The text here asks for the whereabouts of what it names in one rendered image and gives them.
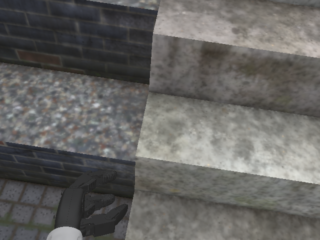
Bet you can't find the robot left forearm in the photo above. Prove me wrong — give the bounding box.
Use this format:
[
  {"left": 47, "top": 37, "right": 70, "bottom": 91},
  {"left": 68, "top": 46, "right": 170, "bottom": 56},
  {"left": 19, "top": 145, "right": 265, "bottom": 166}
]
[{"left": 46, "top": 226, "right": 83, "bottom": 240}]

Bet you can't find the robot left hand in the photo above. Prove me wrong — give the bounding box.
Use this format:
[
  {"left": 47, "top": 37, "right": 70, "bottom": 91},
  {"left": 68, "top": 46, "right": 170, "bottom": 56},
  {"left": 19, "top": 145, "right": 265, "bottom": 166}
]
[{"left": 53, "top": 170, "right": 128, "bottom": 237}]

